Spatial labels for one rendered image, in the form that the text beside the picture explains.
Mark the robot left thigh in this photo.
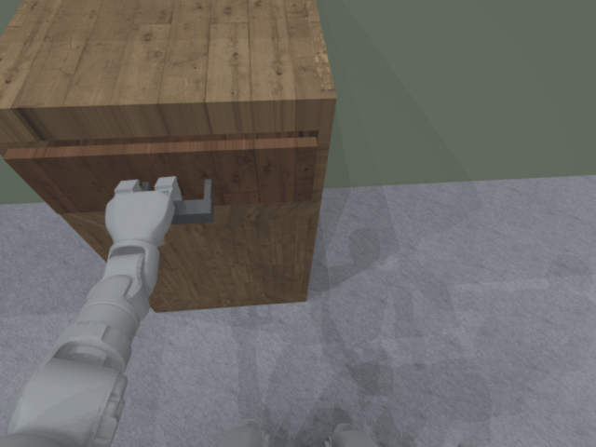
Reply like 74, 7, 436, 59
217, 427, 270, 447

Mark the drawer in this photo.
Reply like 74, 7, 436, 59
4, 131, 318, 214

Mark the left robot forearm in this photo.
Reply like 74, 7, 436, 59
6, 239, 160, 435

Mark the robot left upper arm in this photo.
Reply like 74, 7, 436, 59
0, 358, 128, 447

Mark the left robot hand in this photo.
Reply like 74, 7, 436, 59
105, 176, 182, 247

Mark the right robot shin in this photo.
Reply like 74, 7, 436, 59
332, 424, 353, 435

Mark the cabinet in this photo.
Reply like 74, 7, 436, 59
0, 0, 337, 313

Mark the handle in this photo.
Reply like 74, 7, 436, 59
142, 179, 214, 224

